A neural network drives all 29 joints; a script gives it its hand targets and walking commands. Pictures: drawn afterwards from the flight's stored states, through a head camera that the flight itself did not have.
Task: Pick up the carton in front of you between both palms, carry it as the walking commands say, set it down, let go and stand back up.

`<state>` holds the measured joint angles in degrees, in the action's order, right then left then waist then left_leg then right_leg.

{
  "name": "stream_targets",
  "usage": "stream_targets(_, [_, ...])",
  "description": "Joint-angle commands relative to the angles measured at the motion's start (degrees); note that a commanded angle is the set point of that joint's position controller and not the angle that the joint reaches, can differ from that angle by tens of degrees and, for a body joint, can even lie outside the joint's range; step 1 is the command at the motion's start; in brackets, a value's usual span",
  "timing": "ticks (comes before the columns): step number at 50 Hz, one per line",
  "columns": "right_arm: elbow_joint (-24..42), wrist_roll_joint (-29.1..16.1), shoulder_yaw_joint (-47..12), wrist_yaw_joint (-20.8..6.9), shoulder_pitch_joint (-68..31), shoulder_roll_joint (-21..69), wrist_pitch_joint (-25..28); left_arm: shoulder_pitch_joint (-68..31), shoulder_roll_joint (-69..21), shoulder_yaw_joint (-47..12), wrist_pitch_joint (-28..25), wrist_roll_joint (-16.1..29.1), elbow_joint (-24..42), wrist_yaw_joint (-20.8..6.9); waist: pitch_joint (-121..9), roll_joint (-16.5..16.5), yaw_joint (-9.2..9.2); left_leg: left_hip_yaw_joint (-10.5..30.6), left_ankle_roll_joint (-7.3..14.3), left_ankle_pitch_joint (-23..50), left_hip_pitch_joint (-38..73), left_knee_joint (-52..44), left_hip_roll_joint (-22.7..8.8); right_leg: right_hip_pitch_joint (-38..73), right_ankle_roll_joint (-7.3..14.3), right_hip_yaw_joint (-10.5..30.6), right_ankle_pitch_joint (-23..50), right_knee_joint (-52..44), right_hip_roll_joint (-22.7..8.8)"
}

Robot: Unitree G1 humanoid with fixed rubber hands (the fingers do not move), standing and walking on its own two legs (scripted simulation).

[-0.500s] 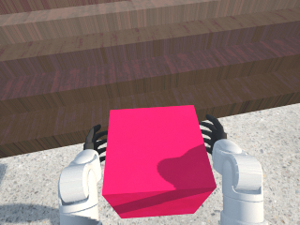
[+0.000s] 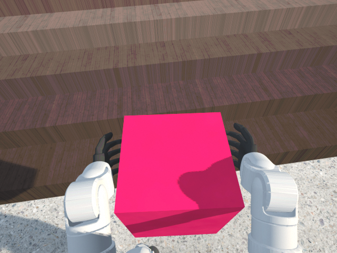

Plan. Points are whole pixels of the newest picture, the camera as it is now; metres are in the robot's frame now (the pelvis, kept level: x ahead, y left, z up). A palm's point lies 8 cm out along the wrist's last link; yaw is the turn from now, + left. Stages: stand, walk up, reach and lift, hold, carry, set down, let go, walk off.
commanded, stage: carry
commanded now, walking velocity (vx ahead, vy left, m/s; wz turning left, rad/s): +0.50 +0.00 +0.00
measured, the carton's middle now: (174, 179) +0.28 +0.01 +0.02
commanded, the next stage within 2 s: none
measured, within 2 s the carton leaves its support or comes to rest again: neither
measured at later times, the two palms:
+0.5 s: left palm (123, 43) +0.69 +0.15 +0.16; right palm (216, 33) +0.70 -0.14 +0.17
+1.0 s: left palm (127, 3) +1.05 +0.18 +0.16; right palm out of the picture +1.05 -0.12 +0.17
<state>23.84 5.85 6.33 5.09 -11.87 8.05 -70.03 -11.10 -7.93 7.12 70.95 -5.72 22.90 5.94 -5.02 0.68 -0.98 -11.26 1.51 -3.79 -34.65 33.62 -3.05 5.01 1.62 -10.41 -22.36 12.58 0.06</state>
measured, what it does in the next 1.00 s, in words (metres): climbs: left foot, then right foot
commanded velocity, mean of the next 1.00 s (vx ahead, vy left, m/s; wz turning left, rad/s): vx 0.50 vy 0.00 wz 0.00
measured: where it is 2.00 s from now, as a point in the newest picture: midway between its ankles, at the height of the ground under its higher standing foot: (164, 56)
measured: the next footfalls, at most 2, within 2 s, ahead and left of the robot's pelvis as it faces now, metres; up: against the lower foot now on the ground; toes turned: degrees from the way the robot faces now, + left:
left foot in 0.06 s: +0.22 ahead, +0.09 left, +0.00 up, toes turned +9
right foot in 0.52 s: +0.50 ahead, -0.09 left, +0.00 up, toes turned -5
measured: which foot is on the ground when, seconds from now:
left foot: up 0.00-0.04, down 0.06-0.52, up 0.54-0.94, down 0.96-1.00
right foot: down 0.00-0.08, up 0.10-0.50, down 0.52-0.96, up 0.98-1.00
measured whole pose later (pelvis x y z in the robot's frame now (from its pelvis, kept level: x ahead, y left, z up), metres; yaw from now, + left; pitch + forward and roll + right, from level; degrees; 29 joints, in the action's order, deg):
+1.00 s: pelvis +0.66 +0.04 +0.03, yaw +0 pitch +5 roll +3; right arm 1.1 5.7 15.5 7.4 -48.2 3.8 -72.6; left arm -44.7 -0.4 18.8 75.8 -3.0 4.7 8.6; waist 6.5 2.0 3.1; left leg -6.2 6.4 -22.9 -54.8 73.7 1.1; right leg -9.7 1.9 -1.1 -14.0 43.4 -4.9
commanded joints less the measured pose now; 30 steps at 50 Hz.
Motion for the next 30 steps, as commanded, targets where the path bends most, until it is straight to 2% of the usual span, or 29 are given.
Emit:
stream_targets(1, [5.4, -24.4, -41.6, -12.6, -29.1, 48.1, -1.1, -30.2, -47.2, -41.6, -0.2, 25.7, 6.0, -14.7, -13.2, 8.7, 0.92, -2.4, 2.1, 2.4, 15.3, -6.6, 4.4, 2.5, 2.7, 0.1, 54.9, 14.5, -11.5])
stream_targets(2, [4.3, -24.6, -41.2, -12.3, -29.7, 47.1, -1.8, -33.8, -45.3, -40.8, 0.4, 24.9, 7.9, -14.4, -19.1, 4.9, 2.46, -1.1, 0.9, 0.7, 30.3, -8.0, 3.2, -3.5, 0.7, -1.0, 46.4, 25.8, -8.9])
stream_targets(3, [5.6, -24.1, -40.5, -12.7, -30.6, 46.3, -1.5, -37.5, -43.0, -41.5, 1.0, 25.5, 11.9, -14.3, -27.1, -4.9, 4.59, 15.0, 6.0, -13.6, 47.9, -6.5, -5.8, -18.3, 0.4, -0.8, 31.4, 40.0, -5.0])
stream_targets(4, [2.0, -23.8, -39.4, -12.5, -32.4, 45.3, -1.8, -38.4, -41.9, -42.5, 1.6, 25.6, 9.2, -14.2, -25.9, -15.5, 4.26, 37.3, 10.7, -13.5, 51.6, -12.6, -16.7, -33.8, 0.3, 1.8, 4.4, 54.3, 2.5])
stream_targets(5, [4.5, -26.0, -40.6, -12.5, -35.8, 44.2, -2.0, -42.4, -42.5, -43.9, 1.9, 27.8, 11.6, -13.4, -25.7, -15.9, 4.30, 43.3, 15.1, -6.5, 55.2, -14.8, -18.8, -41.8, 0.3, 8.1, -3.3, 64.7, 3.9])
stream_targets(6, [3.2, -25.9, -40.1, -12.5, -38.2, 41.8, -2.8, -43.8, -42.0, -41.1, 2.2, 27.5, 7.5, -13.0, -24.3, -11.2, 4.21, 35.7, 11.0, -2.1, 52.8, -13.1, -17.8, -43.8, 1.9, 12.4, -1.2, 67.4, -1.7])
stream_targets(7, [3.3, -25.9, -40.3, -12.1, -38.6, 42.4, -3.4, -45.0, -41.6, -42.0, 2.1, 26.5, 7.5, -12.2, -21.7, -9.6, 4.16, 29.7, 9.3, 7.4, 46.2, -12.6, -16.1, -44.4, 2.3, 12.6, 2.0, 65.6, -2.5])
stream_targets(8, [1.1, -25.6, -40.5, -12.1, -40.0, 40.7, -3.8, -46.8, -41.1, -39.8, 2.4, 26.1, 5.8, -12.0, -20.2, -3.5, 2.60, 28.0, 8.5, 5.3, 41.6, -13.2, -15.2, -42.9, 2.9, 13.0, 3.6, 63.5, -4.7])
stream_targets(9, [-0.1, -26.4, -39.1, -12.2, -44.5, 41.8, -3.7, -50.8, -40.4, -40.0, 2.7, 25.7, 2.9, -11.6, -19.2, -3.8, 4.09, 23.4, 8.2, 9.0, 38.2, -15.5, -14.0, -42.2, 2.2, 10.6, 5.3, 59.5, -4.7])
stream_targets(10, [0.0, -28.4, -38.8, -12.2, -49.8, 42.4, -4.2, -51.2, -40.5, -38.6, 2.5, 23.9, 1.1, -11.3, -18.9, -4.3, 2.73, 19.3, 6.9, 9.5, 38.1, -14.8, -12.5, -42.8, 2.3, 10.5, 6.9, 58.0, -4.9])
stream_targets(11, [-2.9, -29.2, -39.9, -12.3, -49.2, 42.3, -4.3, -49.5, -39.1, -35.6, 3.1, 23.6, -2.0, -10.7, -19.4, -2.8, 3.10, 19.7, 9.3, 7.6, 37.3, -16.0, -13.2, -43.4, 1.2, 9.9, 6.1, 56.7, -4.6])
stream_targets(12, [-5.9, -28.3, -38.3, -12.1, -49.1, 41.1, -4.3, -50.9, -39.8, -36.7, 3.2, 23.7, -3.0, -10.9, -18.5, -7.2, 2.97, 15.8, 9.3, 7.7, 36.0, -15.8, -12.7, -43.1, 1.7, 8.9, 6.7, 53.4, -5.5])
stream_targets(13, [-8.0, -27.6, -36.7, -12.3, -49.9, 40.6, -4.8, -52.7, -39.0, -37.0, 3.7, 22.4, -6.5, -10.6, -17.3, -6.8, 2.85, 17.8, 8.5, 8.8, 36.6, -16.5, -12.0, -44.8, 1.3, 7.6, 7.3, 52.1, -4.5])
stream_targets(14, [-8.4, -29.8, -38.1, -12.7, -54.1, 43.0, -4.4, -55.3, -39.1, -36.6, 3.2, 22.8, -6.2, -10.1, -18.0, -3.4, 3.12, 17.5, 10.6, 6.0, 37.3, -17.7, -12.5, -46.4, 1.4, 7.6, 6.9, 48.7, -4.3])
stream_targets(15, [-6.9, -30.3, -37.4, -13.1, -57.9, 43.0, -4.7, -55.4, -41.9, -35.9, 3.1, 23.4, -8.6, -10.1, -17.2, -5.0, 2.92, 14.5, 8.3, 7.9, 35.9, -17.5, -11.4, -46.4, 0.6, 6.1, 11.6, 46.9, -5.1])
stream_targets(16, [-8.8, -30.4, -38.0, -12.9, -59.0, 44.6, -4.7, -59.7, -43.7, -35.8, 3.2, 25.0, -5.8, -10.2, -17.1, -4.5, 2.91, 10.3, 9.4, 10.7, 35.5, -17.5, -9.2, -43.8, 1.5, 6.4, 11.7, 37.8, -5.3])
stream_targets(17, [-10.4, -32.3, -36.0, -12.9, -62.5, 45.9, -4.8, -65.5, -41.6, -35.9, 3.4, 26.4, -3.5, -9.9, -17.8, -5.2, 4.04, 11.1, 10.1, 11.4, 38.3, -16.6, -9.5, -42.8, 1.1, 4.8, 12.8, 35.1, -4.4])
stream_targets(18, [-14.5, -31.2, -34.8, -13.2, -60.6, 45.2, -5.1, -65.9, -42.7, -34.9, 3.8, 26.1, -7.9, -9.3, -14.5, -5.1, 3.26, 9.3, 9.5, 15.9, 35.6, -16.3, -8.3, -41.8, 1.4, 3.3, 16.9, 30.4, -3.9])
stream_targets(19, [-14.6, -30.2, -33.6, -12.9, -65.2, 42.6, -5.2, -68.1, -43.4, -34.6, 3.8, 25.9, -10.2, -8.9, -13.7, -8.7, 4.38, 8.1, 8.1, 20.9, 38.0, -13.1, -8.0, -41.8, 1.7, 2.6, 15.6, 27.2, -2.6])
stream_targets(20, [-14.4, -29.9, -33.4, -12.8, -66.3, 42.2, -5.4, -67.1, -42.0, -34.5, 4.3, 25.5, -11.6, -9.2, -15.8, -8.7, 5.60, 7.4, 9.0, 24.1, 41.0, -12.3, -7.6, -40.5, 1.9, 1.3, 18.1, 24.8, -1.7])
stream_targets(22, [-24.8, -27.3, -28.8, -12.5, -66.1, 42.3, -6.1, -67.3, -41.7, -29.8, 5.2, 23.8, -18.4, -9.5, -14.4, -9.9, 3.34, 8.7, 8.6, 26.8, 36.3, -10.5, -10.3, -35.7, 3.7, 2.9, 19.9, 23.0, -2.3])
stream_targets(23, [-26.9, -27.3, -28.2, -12.6, -67.0, 43.9, -5.9, -70.9, -42.7, -29.8, 4.8, 24.7, -21.5, -9.7, -14.0, -8.3, 2.31, 7.4, 8.2, 25.5, 35.4, -6.4, -8.9, -33.0, 4.3, 0.2, 17.6, 23.0, -0.7])
stream_targets(24, [-27.2, -29.1, -28.5, -12.7, -73.2, 45.6, -5.8, -74.9, -41.3, -29.2, 4.3, 25.3, -21.3, -9.9, -17.4, -5.9, -0.83, 2.5, 6.5, 32.6, 33.9, 3.1, -4.7, -25.1, 4.8, -2.3, 21.1, 18.5, 3.7])
stream_targets(25, [-31.7, -28.1, -27.3, -12.5, -70.8, 45.3, -5.8, -75.2, -43.3, -28.3, 4.6, 26.2, -23.5, -9.9, -23.4, -4.7, -5.22, -1.5, 3.2, 24.7, 29.4, 17.2, -1.6, -9.7, 4.6, -2.2, 22.4, 13.7, 2.7])
stream_targets(26, [-30.9, -26.7, -25.0, -11.8, -73.2, 43.4, -5.8, -77.4, -43.9, -27.6, 4.7, 27.4, -24.9, -10.2, -27.9, 6.7, -3.70, 2.4, 0.6, -3.3, 11.8, 29.6, 2.2, 6.0, 9.1, 24.6, 27.4, 14.7, -14.7])
stream_targets(27, [-31.9, -26.3, -23.9, -11.6, -70.7, 47.5, -5.8, -75.9, -45.9, -26.4, 4.0, 28.3, -24.2, -10.6, -28.5, 11.4, -2.28, 6.6, 0.4, -26.1, -3.4, 40.6, 7.2, 12.4, 12.4, 41.2, 20.7, 10.1, -20.7])
stream_targets(28, [-29.2, -28.0, -24.8, -11.4, -78.1, 50.7, -5.5, -85.0, -47.6, -26.6, 3.2, 30.5, -20.6, -11.0, -28.7, 13.6, -4.08, 10.4, 1.6, -24.9, -9.2, 49.0, 6.1, 13.6, 18.7, 42.7, 21.6, 9.9, -20.1])
stream_targets(29, [-30.0, -27.8, -22.4, -10.8, -81.0, 50.7, -5.4, -88.3, -48.5, -26.8, 3.4, 31.1, -21.3, -11.1, -28.3, 10.5, -4.99, 11.7, 2.2, -23.2, -11.8, 50.8, 3.7, 12.2, 17.3, 38.6, 25.7, 11.4, -19.2])
stream_targets(30, [-30.0, -27.9, -21.2, -10.4, -80.7, 52.1, -5.4, -91.6, -49.6, -27.2, 3.2, 32.9, -18.3, -11.0, -27.2, 6.8, -4.26, 11.1, 2.2, -20.4, -12.1, 53.0, 2.6, 9.2, 15.2, 34.5, 25.9, 12.4, -18.3])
